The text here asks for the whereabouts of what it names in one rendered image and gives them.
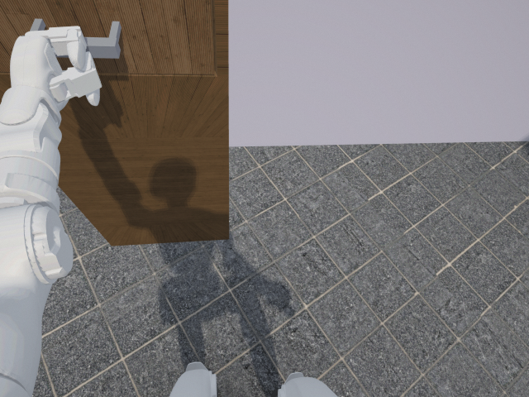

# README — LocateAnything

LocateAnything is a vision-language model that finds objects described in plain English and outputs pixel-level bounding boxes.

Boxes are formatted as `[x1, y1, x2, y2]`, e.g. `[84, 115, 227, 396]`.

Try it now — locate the drawer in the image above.
[0, 0, 215, 74]

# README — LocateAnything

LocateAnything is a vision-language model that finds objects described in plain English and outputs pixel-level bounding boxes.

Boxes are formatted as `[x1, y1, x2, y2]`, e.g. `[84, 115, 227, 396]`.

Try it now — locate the left robot upper arm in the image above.
[0, 204, 74, 397]

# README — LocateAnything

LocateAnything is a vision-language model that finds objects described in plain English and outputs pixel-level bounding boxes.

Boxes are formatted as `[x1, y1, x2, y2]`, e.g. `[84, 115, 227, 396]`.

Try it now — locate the robot right shin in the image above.
[284, 372, 304, 385]

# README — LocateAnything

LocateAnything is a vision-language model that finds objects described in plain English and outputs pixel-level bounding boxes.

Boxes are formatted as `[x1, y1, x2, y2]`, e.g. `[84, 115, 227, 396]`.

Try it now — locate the handle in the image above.
[30, 19, 122, 59]

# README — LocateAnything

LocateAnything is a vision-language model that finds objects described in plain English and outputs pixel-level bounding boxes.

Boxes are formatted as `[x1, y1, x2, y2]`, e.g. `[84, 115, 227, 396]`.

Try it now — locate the robot left forearm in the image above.
[0, 85, 62, 215]

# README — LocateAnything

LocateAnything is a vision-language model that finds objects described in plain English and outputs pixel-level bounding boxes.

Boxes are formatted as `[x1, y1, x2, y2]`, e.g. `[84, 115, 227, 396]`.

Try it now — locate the cabinet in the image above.
[0, 0, 229, 246]

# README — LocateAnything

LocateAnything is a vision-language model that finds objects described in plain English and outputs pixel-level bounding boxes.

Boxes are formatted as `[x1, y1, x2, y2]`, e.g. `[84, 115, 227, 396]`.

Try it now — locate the robot left thigh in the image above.
[169, 369, 217, 397]

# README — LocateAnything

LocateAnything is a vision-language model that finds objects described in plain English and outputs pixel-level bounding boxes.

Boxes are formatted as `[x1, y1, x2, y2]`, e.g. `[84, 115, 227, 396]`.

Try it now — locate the robot left hand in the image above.
[10, 26, 102, 111]

